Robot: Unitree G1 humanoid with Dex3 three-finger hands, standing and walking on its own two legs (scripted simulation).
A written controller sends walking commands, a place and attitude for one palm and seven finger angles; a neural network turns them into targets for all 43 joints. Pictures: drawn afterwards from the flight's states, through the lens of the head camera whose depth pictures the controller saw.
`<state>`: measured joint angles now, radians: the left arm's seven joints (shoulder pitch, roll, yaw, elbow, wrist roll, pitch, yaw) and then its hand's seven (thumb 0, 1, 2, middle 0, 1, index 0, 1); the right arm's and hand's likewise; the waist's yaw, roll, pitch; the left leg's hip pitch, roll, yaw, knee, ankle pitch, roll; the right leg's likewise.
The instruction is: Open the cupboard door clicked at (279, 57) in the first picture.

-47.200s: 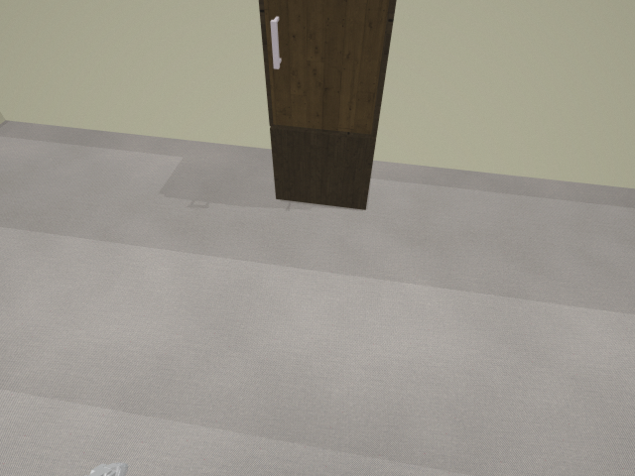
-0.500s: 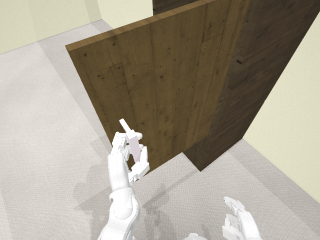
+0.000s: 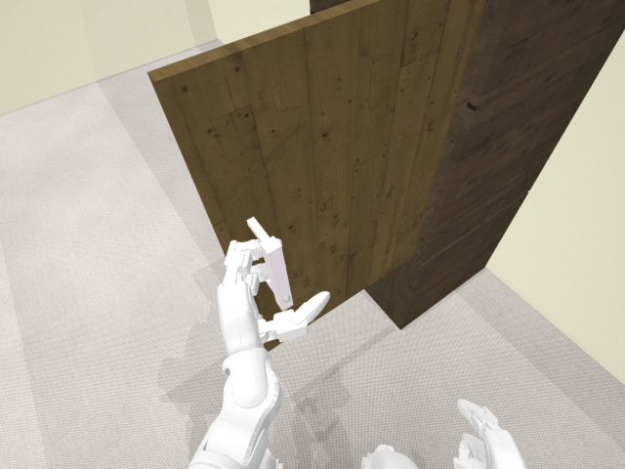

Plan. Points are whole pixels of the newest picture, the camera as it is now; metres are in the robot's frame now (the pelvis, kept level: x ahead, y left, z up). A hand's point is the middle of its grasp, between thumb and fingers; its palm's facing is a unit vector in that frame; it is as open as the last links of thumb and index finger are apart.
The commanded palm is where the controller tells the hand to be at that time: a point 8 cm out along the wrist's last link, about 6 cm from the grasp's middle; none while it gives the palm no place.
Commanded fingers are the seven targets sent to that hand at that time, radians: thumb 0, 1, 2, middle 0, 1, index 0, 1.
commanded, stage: open thumb and fingers to let go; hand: left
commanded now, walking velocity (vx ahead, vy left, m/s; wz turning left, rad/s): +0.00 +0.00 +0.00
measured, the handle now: (270, 266) +0.37 +0.07 +0.04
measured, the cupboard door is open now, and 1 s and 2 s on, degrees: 89 89 89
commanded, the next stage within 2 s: slide the hand sideways off the handle in 0.42 s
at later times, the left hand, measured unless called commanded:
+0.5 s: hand (290, 293) +0.32 +0.04 +0.05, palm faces +0.18 -0.98 -0.02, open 15.7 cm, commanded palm +0.28 +0.09 +0.04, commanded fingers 0.00 -0.50 0.30 -0.15 -0.30 -0.15 -0.30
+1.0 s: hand (272, 335) +0.27 +0.06 +0.04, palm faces -0.23 -0.97 -0.01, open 16.3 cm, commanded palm +0.26 +0.13 +0.04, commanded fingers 0.00 -0.50 0.30 -0.15 -0.30 -0.15 -0.30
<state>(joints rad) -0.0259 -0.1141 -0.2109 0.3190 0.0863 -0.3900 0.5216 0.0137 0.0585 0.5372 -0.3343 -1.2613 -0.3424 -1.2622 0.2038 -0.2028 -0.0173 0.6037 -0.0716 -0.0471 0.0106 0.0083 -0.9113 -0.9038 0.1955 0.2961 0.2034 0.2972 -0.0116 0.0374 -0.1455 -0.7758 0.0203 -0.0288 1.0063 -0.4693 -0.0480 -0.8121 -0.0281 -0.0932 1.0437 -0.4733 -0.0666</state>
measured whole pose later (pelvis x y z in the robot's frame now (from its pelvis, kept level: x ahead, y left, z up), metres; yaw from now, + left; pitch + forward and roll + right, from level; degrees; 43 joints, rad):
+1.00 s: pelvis +0.00 +0.04 -0.01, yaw -2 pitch +13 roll +0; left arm 0.09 0.02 -0.27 0.13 0.02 -0.34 0.07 -0.01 -0.50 0.30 -0.14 -0.30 -0.15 -0.30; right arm 0.25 -0.22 0.01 0.45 -0.01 -0.03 0.02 0.01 -0.91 -0.90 0.20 0.30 0.20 0.30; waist -0.02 0.03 -0.13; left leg -0.81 0.00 0.02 1.09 -0.52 0.01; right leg -0.84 -0.04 -0.05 1.09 -0.49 -0.01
